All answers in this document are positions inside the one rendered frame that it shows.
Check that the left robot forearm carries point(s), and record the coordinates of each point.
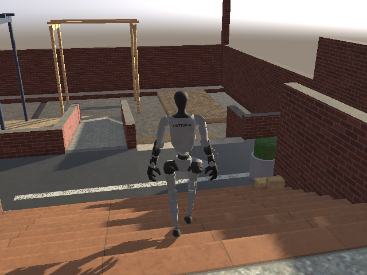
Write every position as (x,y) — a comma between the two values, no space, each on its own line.
(154,156)

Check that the right robot hand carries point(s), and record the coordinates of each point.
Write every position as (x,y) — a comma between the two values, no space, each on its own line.
(214,172)

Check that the right robot forearm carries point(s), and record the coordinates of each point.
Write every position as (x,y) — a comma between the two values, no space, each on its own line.
(209,154)

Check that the humanoid robot torso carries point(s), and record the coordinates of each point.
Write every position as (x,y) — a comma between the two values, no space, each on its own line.
(183,135)

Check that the humanoid robot head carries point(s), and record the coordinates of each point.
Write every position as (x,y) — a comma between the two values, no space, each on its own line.
(181,100)

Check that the robot right upper arm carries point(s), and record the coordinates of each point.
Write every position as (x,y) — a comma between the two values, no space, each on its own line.
(202,129)

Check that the robot left upper arm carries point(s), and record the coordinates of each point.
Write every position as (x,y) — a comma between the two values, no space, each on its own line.
(161,131)

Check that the left robot hand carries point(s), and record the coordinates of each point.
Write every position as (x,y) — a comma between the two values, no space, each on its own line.
(151,174)

